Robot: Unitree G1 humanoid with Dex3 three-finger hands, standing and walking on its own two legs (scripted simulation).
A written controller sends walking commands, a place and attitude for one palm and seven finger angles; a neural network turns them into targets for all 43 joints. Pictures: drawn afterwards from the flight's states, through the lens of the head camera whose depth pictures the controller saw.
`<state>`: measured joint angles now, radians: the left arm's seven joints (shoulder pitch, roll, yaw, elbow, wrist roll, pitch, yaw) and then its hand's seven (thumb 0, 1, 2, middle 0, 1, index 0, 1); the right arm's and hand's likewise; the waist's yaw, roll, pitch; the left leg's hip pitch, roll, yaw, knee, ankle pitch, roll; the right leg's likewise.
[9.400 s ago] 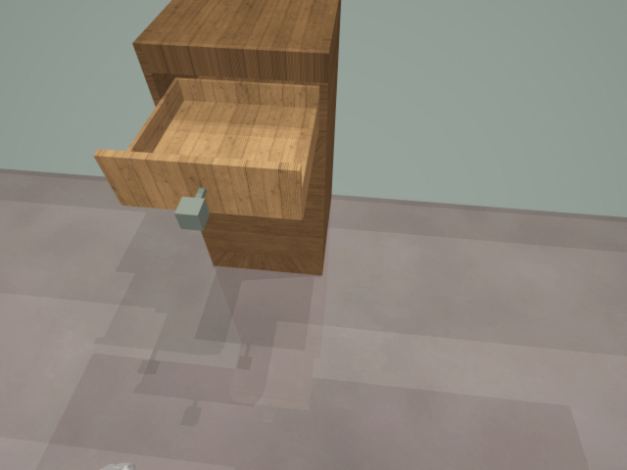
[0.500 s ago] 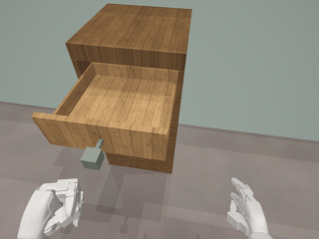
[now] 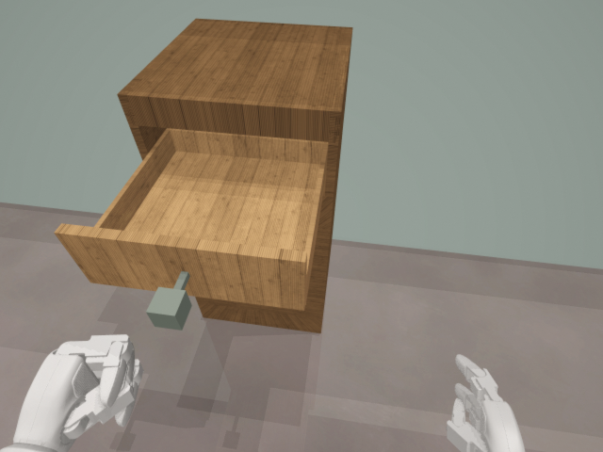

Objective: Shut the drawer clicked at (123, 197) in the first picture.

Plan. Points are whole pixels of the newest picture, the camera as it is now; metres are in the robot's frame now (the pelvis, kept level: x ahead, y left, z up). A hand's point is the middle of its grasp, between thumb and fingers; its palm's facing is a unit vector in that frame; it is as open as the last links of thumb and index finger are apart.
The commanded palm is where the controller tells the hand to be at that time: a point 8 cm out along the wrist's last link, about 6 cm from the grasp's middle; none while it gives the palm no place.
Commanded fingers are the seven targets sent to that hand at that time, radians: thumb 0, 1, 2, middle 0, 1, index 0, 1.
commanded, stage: raise the hand and make a fist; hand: left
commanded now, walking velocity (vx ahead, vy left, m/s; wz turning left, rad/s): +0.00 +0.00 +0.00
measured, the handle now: (175, 296) +0.34 +0.22 -0.01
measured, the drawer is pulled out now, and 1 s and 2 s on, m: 0.30 0.30 0.30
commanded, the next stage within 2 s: bring the fist close to the handle in 0.04 s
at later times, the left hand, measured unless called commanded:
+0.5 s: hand (151, 386) +0.18 +0.19 +0.06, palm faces -0.03 -1.00 -0.08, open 3.3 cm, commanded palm +0.15 +0.25 +0.06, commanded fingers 0.00 0.90 0.90 -1.40 -1.60 -1.40 -1.60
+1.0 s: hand (169, 363) +0.23 +0.19 +0.01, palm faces -0.07 -1.00 -0.05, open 3.3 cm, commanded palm +0.21 +0.26 +0.01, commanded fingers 0.00 0.90 0.90 -1.40 -1.60 -1.40 -1.60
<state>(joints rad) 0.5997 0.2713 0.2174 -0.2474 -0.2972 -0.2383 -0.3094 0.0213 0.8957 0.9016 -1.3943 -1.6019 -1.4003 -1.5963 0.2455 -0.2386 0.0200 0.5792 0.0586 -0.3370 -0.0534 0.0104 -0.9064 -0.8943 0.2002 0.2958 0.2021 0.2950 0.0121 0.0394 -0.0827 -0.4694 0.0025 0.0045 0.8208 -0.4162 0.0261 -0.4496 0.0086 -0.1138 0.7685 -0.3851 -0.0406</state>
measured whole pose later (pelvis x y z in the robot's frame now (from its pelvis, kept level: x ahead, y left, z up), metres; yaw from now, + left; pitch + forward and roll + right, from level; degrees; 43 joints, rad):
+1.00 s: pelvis -0.01 +0.00 -0.04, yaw +0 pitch +13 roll -2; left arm 0.28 0.27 0.22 0.11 -0.29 -0.38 -0.34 0.02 0.90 0.90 -1.39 -1.60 -1.40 -1.60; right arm 0.23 -0.25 0.02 0.56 0.03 -0.26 -0.04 0.01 -0.91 -0.89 0.20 0.30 0.20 0.30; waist -0.03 0.02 -0.11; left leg -0.79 0.00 0.00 1.05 -0.48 0.03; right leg -0.77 0.00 -0.12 1.00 -0.46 -0.05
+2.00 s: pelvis -0.02 +0.00 -0.05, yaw +0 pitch +16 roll -2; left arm 0.15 0.27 0.17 0.17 -0.26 -0.40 -0.30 0.02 0.86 0.90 -1.39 -1.60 -1.48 -1.60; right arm 0.23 -0.26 0.03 0.54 0.03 -0.16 -0.04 0.01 -0.91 -0.89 0.20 0.30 0.20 0.29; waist -0.03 0.03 -0.13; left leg -0.91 0.00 -0.01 1.14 -0.51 0.03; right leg -0.88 -0.01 -0.13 1.09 -0.49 -0.05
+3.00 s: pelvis -0.04 +0.01 -0.06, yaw -1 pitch +18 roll -2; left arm -0.50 0.36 0.25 0.79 -0.17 -0.42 -0.29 0.02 0.87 0.88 -1.44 -1.60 -1.54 -1.60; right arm 0.29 -0.27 0.05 0.62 0.02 -0.09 -0.04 0.01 -0.91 -0.89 0.20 0.30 0.20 0.29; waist -0.09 0.02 -0.10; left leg -0.99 0.01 0.01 1.14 -0.46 0.04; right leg -0.97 0.00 -0.11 1.09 -0.43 -0.04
